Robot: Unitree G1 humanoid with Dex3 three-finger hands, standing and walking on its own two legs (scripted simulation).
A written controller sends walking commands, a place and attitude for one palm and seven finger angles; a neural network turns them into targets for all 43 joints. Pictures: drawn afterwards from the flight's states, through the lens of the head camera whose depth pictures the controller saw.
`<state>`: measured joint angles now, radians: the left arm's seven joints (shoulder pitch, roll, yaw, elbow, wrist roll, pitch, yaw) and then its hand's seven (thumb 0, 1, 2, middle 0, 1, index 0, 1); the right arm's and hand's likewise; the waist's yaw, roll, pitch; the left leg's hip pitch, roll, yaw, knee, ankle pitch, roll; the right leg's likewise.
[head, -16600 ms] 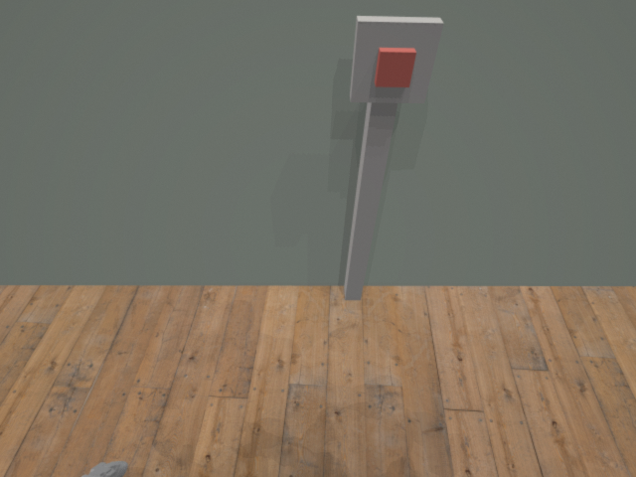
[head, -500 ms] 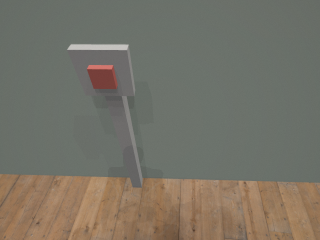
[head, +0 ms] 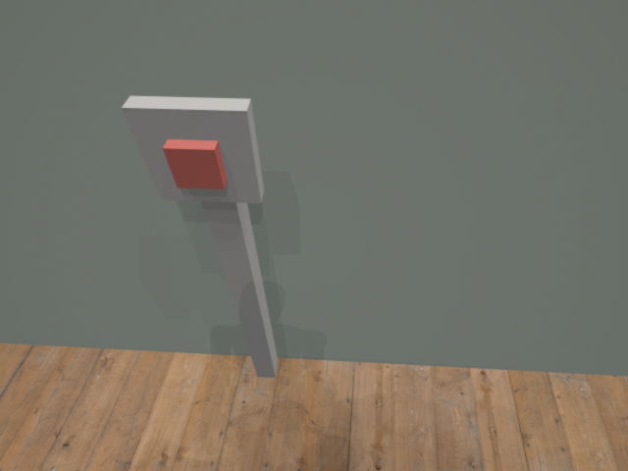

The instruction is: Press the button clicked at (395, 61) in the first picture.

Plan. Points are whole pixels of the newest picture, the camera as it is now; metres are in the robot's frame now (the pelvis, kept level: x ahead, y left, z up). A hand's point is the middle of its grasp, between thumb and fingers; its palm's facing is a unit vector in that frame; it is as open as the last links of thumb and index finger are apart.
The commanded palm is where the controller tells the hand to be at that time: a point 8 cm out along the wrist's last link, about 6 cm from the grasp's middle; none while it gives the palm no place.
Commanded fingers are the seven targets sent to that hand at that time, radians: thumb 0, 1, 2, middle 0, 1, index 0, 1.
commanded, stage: look again from close up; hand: left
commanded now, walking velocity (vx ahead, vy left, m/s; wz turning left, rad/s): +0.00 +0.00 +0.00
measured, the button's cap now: (197, 163) +0.48 +0.20 +0.14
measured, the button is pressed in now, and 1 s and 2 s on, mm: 0 0 0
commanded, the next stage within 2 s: raise the hand and make a fist in 0.04 s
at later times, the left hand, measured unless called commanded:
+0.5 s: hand (192, 441) +0.16 +0.15 +0.00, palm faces -0.04 -1.00 +0.03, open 5.9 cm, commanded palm +0.11 +0.23 -0.02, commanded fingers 0.00 0.90 0.90 -0.72 -0.87 -0.72 -0.87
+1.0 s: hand (140, 437) +0.15 +0.20 +0.03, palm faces +0.06 -1.00 -0.04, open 3.1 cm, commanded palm +0.12 +0.25 +0.04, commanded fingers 0.00 0.90 0.90 -1.30 -1.50 -1.30 -1.50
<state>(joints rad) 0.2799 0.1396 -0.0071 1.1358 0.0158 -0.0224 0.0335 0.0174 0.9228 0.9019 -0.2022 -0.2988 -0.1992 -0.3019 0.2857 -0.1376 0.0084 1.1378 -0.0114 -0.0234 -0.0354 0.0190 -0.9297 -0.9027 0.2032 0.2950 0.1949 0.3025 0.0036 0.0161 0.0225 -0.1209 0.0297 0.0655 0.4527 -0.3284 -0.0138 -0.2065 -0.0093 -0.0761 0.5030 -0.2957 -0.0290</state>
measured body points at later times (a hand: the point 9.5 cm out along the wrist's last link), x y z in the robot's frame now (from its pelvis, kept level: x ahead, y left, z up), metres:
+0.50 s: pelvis -0.04 +0.00 -0.04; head -0.01 +0.01 +0.41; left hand +0.15 +0.21 +0.00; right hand +0.18 -0.26 -0.07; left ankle -0.05 +0.12 -0.74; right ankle -0.02 -0.10 -0.74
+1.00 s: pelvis -0.06 +0.02 -0.04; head -0.04 +0.02 +0.41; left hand +0.14 +0.25 +0.04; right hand +0.08 -0.20 -0.12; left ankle -0.06 +0.13 -0.74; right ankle -0.02 -0.10 -0.74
